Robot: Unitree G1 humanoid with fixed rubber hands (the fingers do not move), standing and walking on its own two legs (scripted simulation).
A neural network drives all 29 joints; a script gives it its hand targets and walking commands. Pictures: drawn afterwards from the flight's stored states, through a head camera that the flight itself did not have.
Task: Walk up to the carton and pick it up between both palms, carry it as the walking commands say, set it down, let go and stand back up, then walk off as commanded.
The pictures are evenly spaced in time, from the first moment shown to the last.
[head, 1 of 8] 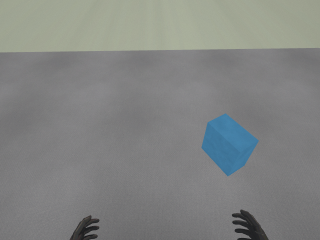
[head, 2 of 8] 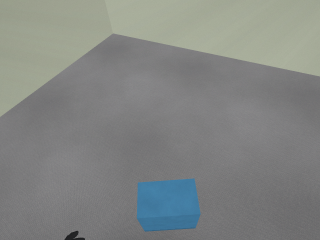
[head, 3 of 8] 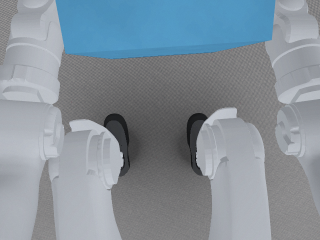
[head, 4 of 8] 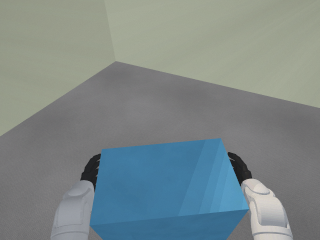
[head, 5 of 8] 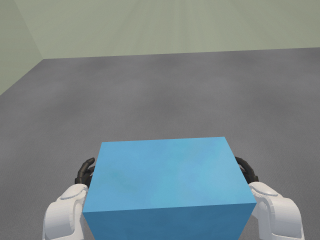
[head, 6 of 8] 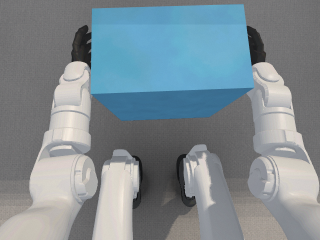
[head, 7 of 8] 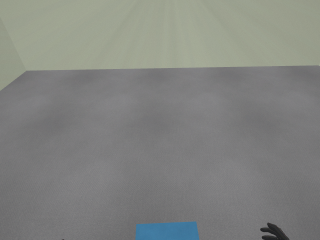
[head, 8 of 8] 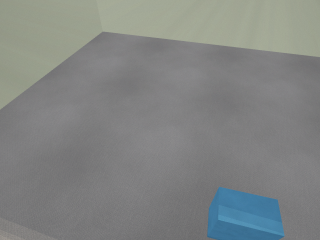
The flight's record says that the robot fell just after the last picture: no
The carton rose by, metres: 0.67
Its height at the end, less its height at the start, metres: +0.00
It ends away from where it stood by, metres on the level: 0.97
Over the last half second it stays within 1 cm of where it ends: yes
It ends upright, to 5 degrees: yes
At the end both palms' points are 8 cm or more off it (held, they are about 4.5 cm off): yes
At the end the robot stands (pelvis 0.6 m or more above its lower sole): yes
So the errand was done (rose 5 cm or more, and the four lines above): yes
